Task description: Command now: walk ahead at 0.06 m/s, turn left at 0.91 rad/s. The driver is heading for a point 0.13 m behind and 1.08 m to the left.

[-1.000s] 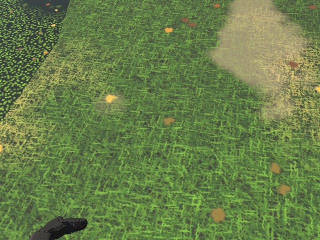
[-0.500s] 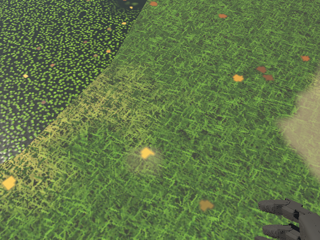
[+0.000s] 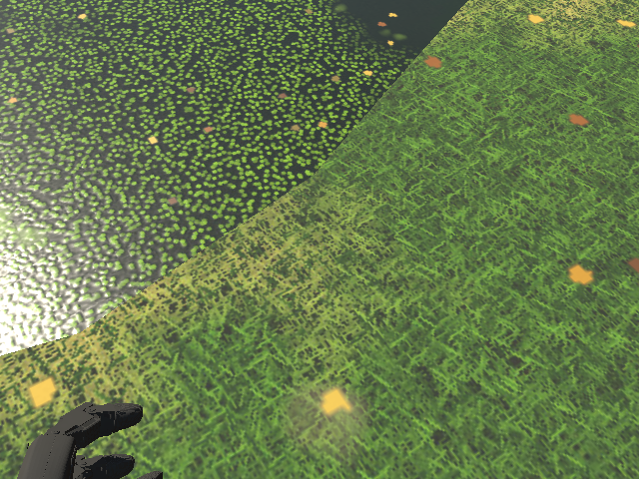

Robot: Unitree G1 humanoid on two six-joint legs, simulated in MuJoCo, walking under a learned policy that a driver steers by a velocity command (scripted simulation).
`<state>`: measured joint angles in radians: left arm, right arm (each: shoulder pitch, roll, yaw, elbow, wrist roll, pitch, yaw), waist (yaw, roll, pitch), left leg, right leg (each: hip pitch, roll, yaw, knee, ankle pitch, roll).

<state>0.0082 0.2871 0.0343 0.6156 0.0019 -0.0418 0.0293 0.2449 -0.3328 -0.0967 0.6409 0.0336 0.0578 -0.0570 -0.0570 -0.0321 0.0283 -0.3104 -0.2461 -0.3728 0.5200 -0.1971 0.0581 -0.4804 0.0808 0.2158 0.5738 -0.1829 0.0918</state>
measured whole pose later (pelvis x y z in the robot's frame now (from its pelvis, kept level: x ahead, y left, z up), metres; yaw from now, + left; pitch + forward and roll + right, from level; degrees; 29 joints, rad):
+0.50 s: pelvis +0.03 +0.00 -0.01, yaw +29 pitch +2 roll -2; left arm 0.13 0.32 0.10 0.70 -0.02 0.00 0.01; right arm 0.14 -0.32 -0.09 0.57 0.03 0.09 0.01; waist 0.01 -0.02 0.08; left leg -0.33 0.06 0.03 0.60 -0.28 0.00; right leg -0.28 -0.14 -0.24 0.54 -0.25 0.05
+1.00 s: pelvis +0.10 +0.05 +0.00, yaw +56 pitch +3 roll -1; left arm 0.16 0.31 0.09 0.67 0.03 -0.06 -0.01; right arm 0.22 -0.32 -0.08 0.59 -0.01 0.02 0.01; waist 0.02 0.02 -0.04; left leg -0.40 -0.13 -0.25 0.84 -0.45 0.06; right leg -0.29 0.06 0.04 0.52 -0.28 -0.02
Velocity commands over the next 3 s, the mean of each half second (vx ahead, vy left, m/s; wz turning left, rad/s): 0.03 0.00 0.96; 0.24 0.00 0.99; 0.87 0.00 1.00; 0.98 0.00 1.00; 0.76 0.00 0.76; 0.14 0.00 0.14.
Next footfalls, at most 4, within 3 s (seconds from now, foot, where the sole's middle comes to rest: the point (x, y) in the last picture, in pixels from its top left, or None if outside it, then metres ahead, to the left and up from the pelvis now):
0.04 right None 0.14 -0.12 -0.77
0.50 left None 0.01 0.12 -0.77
0.94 right None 0.21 0.01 -0.77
1.42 left None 0.13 0.45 -0.77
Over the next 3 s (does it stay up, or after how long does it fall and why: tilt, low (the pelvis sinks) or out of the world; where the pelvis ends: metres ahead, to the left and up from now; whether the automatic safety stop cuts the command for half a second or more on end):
stays up -0.16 1.35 -0.01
